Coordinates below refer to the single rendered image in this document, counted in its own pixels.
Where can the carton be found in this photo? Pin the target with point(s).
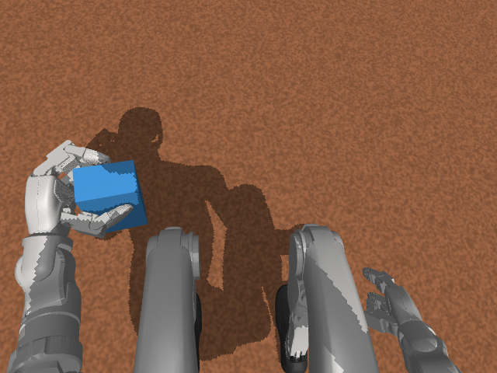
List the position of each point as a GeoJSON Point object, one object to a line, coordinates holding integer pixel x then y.
{"type": "Point", "coordinates": [99, 189]}

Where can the right robot foot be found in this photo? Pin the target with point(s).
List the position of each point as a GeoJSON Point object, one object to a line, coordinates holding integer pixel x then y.
{"type": "Point", "coordinates": [289, 363]}

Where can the right robot arm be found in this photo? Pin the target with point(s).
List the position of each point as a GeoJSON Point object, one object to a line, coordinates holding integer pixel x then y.
{"type": "Point", "coordinates": [423, 350]}

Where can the right robot hand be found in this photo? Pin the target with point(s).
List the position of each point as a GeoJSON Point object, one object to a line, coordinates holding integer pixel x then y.
{"type": "Point", "coordinates": [386, 314]}

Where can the left robot arm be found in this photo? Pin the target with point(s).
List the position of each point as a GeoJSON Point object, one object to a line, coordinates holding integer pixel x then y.
{"type": "Point", "coordinates": [49, 331]}

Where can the left robot hand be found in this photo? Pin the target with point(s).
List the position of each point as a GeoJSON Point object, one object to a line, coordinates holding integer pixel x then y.
{"type": "Point", "coordinates": [50, 202]}

